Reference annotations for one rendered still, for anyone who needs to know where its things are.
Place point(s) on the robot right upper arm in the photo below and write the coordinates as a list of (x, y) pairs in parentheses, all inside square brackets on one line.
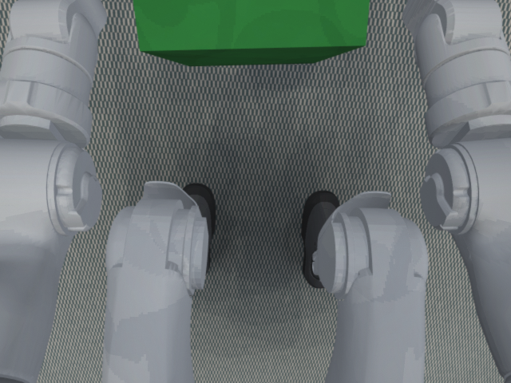
[(467, 192)]

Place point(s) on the left robot forearm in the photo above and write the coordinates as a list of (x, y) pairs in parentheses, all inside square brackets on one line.
[(47, 70)]

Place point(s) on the right robot forearm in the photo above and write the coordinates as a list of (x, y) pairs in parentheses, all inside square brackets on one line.
[(465, 68)]

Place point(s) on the carton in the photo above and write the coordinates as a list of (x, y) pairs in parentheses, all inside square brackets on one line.
[(250, 32)]

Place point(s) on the right robot foot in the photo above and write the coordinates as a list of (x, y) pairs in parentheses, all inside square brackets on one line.
[(317, 209)]

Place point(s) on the robot left shin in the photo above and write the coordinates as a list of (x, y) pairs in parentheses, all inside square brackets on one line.
[(117, 235)]

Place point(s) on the robot left upper arm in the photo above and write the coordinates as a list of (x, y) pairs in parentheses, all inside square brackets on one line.
[(49, 191)]

